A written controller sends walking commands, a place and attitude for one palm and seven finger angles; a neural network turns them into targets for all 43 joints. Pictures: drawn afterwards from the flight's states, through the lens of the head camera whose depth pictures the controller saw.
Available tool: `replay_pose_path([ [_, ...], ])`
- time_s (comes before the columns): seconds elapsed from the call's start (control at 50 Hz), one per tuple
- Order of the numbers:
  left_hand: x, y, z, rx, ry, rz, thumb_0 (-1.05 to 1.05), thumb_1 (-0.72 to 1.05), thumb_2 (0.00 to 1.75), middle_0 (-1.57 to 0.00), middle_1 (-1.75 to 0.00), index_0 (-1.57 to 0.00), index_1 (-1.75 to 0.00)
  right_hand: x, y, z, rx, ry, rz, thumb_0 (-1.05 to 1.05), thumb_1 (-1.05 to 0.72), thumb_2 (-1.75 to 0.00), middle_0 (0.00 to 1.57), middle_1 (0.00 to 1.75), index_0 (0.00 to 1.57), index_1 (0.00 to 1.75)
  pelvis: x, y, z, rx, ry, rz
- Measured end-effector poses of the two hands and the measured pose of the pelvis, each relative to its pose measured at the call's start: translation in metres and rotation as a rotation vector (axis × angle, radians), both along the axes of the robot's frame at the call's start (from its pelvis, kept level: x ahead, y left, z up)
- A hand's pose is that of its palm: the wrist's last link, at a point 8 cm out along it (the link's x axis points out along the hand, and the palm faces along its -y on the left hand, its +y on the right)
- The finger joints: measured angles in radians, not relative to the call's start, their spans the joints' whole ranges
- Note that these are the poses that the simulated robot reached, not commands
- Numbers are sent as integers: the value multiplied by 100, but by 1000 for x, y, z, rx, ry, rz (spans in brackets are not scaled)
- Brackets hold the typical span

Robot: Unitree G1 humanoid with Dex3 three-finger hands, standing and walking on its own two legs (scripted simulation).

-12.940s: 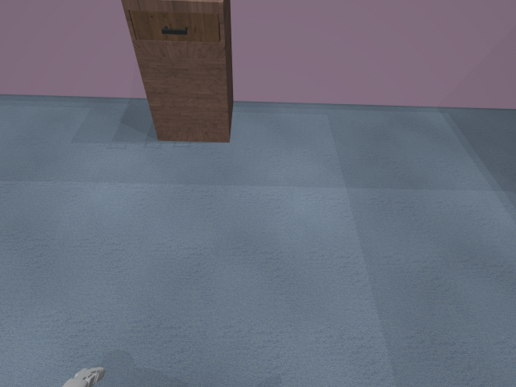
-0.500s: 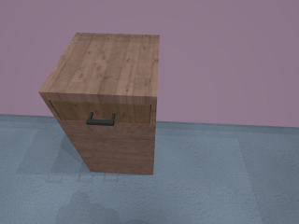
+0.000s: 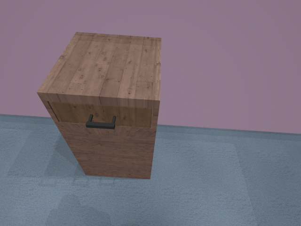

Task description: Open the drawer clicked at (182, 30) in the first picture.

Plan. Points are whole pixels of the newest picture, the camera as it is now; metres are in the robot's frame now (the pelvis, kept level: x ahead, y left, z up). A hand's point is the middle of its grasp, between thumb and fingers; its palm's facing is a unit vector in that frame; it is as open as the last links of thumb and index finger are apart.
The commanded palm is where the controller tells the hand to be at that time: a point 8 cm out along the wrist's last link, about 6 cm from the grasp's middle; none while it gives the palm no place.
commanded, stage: come to a stop and stand still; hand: left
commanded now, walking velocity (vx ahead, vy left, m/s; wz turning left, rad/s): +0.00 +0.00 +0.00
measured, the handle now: (101, 121) +0.49 +0.21 -0.10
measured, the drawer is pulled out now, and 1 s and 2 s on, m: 0.00 0.00 0.00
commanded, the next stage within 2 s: look again from close up in 0.74 s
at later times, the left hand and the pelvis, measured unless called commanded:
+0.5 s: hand out of the picture -0.02 +0.21 -0.18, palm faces +0.02 -0.99 -0.17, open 7.4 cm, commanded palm none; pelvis -0.01 +0.04 +0.01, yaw -1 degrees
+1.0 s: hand out of the picture -0.06 +0.18 -0.17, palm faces +0.02 -0.99 -0.13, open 7.4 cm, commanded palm none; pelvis -0.02 +0.04 +0.01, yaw -1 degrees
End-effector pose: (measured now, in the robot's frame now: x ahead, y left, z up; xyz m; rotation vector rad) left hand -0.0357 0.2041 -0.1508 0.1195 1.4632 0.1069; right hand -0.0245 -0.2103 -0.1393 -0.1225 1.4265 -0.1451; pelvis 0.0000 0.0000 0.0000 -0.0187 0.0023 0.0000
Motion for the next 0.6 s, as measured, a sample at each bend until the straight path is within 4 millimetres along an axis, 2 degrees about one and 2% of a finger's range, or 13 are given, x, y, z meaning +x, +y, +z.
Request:
replay_pose_path([
  [0.16,28,15,-4,3,-92,22,0,90,90,-20,-30,-20,-30,26,8,-1,-41,-75,19,3,-94,-90,20,30,20,30,8,16,-1,-6,-30,0],
  [0.3,37,37,-2,21,-134,10,0,91,90,-19,-30,-20,-30,27,15,4,-57,-114,17,2,-94,-90,19,30,20,30,2,28,1,-1,-49,-6],
  [0.4,29,47,1,25,-123,7,0,91,90,-19,-30,-20,-30,14,24,6,-48,-95,20,2,-93,-90,19,30,20,30,-6,35,3,3,-48,-8],
  [0.6,-7,53,5,22,-41,10,0,91,90,-19,-30,-20,-30,-17,43,5,-14,-29,1,1,-92,-90,20,30,20,30,-18,44,6,10,-44,-13],
])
